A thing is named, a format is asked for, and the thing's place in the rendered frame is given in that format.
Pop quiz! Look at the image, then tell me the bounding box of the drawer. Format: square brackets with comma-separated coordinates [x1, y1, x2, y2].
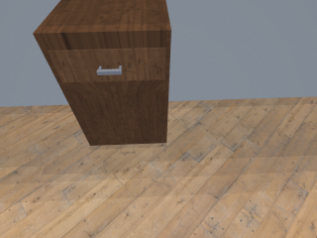
[48, 48, 165, 82]

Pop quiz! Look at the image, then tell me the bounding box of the cabinet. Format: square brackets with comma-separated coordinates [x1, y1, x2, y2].
[33, 0, 171, 146]

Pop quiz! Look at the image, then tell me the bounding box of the handle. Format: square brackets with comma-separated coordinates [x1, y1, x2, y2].
[96, 65, 122, 75]

